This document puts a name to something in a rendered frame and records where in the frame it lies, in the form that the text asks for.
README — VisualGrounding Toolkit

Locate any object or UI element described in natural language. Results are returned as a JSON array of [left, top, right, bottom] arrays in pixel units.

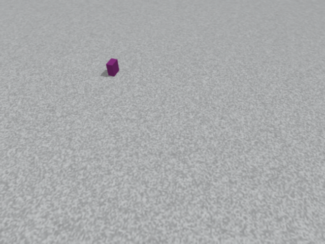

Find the carton
[[106, 58, 119, 76]]

